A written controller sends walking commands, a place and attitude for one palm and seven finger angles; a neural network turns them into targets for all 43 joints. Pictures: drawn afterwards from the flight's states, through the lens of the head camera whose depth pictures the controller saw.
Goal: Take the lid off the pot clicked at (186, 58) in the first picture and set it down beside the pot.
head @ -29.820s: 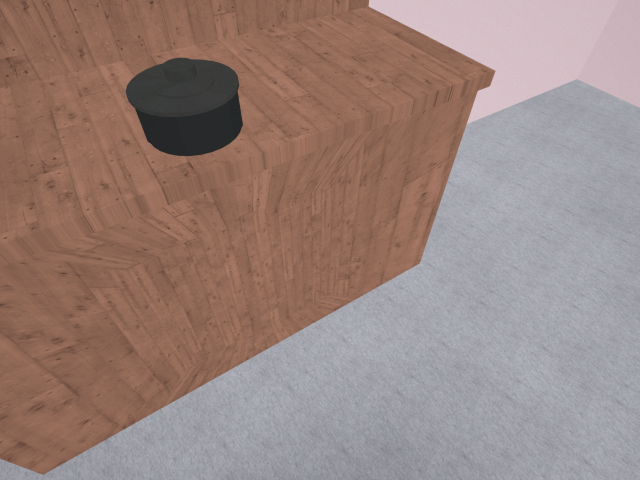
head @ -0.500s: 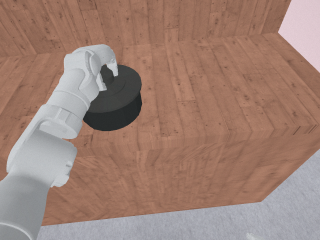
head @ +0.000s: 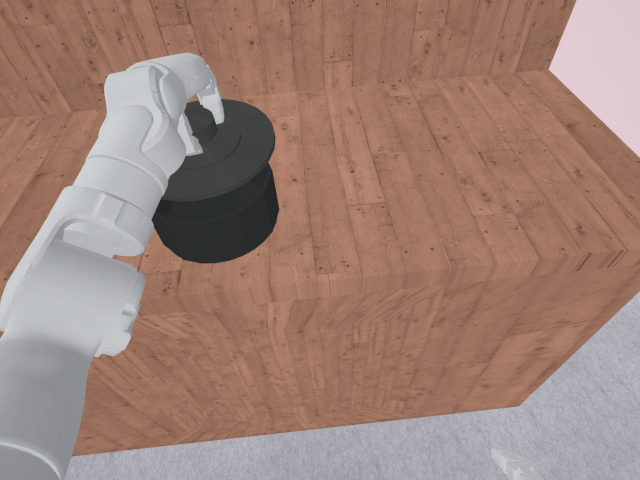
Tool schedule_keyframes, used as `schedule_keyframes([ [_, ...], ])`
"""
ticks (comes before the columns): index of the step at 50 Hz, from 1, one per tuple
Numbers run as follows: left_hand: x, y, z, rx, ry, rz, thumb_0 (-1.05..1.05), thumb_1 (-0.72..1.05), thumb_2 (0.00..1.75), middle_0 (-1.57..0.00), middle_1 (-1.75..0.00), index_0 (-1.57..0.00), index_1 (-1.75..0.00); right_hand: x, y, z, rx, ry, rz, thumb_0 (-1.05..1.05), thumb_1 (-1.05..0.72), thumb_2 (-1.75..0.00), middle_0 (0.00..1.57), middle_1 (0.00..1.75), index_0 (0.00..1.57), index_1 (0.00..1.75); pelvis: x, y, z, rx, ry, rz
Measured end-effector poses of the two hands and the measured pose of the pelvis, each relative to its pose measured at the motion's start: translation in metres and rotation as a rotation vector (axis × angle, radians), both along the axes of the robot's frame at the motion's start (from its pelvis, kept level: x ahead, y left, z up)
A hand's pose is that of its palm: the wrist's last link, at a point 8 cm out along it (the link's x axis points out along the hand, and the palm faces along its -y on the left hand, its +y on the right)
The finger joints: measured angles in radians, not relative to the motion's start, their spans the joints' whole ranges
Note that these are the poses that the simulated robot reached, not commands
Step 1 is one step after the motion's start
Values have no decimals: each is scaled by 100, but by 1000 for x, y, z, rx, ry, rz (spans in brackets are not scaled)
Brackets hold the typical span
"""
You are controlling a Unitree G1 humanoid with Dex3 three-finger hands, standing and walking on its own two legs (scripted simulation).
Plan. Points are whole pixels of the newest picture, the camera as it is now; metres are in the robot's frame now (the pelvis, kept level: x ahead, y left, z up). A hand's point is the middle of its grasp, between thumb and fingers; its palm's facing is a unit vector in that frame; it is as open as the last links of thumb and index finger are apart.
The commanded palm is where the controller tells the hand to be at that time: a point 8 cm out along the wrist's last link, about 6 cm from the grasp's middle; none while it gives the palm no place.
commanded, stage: lift the lid straight up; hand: left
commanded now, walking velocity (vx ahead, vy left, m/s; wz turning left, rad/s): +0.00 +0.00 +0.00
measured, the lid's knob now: (194, 126) +0.50 +0.15 +0.20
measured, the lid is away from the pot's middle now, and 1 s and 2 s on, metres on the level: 0.01 0.01 0.10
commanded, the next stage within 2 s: move the lid sideways beside the pot in 1.06 s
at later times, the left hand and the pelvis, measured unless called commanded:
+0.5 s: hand (170, 91) +0.47 +0.15 +0.27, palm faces -0.20 -0.10 -0.97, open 8.5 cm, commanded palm +0.45 +0.16 +0.34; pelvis -0.01 +0.00 +0.00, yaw +0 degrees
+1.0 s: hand (152, 58) +0.46 +0.16 +0.31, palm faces -0.13 -0.11 -0.99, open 8.5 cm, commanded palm +0.45 +0.16 +0.37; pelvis +0.00 +0.01 +0.00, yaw +0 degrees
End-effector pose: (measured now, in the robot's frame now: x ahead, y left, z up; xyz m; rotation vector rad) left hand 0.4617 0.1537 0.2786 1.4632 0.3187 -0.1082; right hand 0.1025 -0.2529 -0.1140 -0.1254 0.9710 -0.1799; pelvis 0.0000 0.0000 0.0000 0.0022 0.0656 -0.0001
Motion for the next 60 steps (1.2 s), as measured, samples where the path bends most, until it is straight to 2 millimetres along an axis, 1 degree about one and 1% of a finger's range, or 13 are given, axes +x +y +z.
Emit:
schedule_keyframes([
  [8, -7, 0, 20, 14, -40, 1, 0, 11, 96, -63, -90, -59, -87, -6, -2, 0, -2, -2, -1, 1, -91, -90, 20, 30, 20, 30, -3, -1, 0, -1, -6, 2],
  [16, -8, -1, 28, 15, -38, 4, 0, 11, 96, -63, -91, -59, -87, -12, 1, -1, -2, -1, -2, 1, -91, -90, 20, 30, 20, 30, -8, 1, 0, -1, -10, 2],
  [27, -4, 2, 52, 8, -71, 20, 0, 11, 96, -63, -91, -59, -87, -22, 4, -3, -4, 12, -16, 1, -91, -90, 20, 30, 20, 30, -6, 3, 0, 0, -3, -4],
  [33, 0, 6, 58, 7, -76, 39, 0, 11, 96, -63, -91, -59, -87, -25, 3, -3, -12, 28, -21, 1, -91, -90, 20, 30, 20, 30, -4, 5, 0, -1, 5, -7],
  [39, -3, 3, 70, 24, -116, 19, 0, 11, 96, -63, -91, -59, -87, -19, 5, -2, -10, 12, -11, 1, -91, -90, 20, 30, 20, 30, -2, 7, 0, -2, 6, -3],
  [43, -5, 4, 77, 2, -126, 22, 0, 11, 96, -64, -91, -59, -87, -10, 8, -1, -6, -6, 0, 1, -91, -90, 20, 30, 20, 30, -2, 8, 1, -1, 6, -4],
  [48, -11, 3, 86, 20, -148, 33, 0, 11, 96, -64, -91, -59, -87, 1, 13, 1, 6, -37, 19, 1, -91, -90, 20, 30, 20, 30, -3, 9, 0, -1, 6, -1],
  [55, -12, 7, 76, 18, -105, 63, 0, 10, 96, -64, -91, -59, -87, 7, 16, 4, 4, -40, 35, 1, -91, -90, 20, 30, 20, 30, -9, 8, 0, 0, 5, 4],
  [60, -14, 6, 77, 24, -111, 43, 0, 10, 96, -64, -91, -59, -87, 5, 15, 4, -8, -46, 32, 1, -91, -90, 20, 30, 20, 30, -9, 7, 0, -1, 3, 6],
])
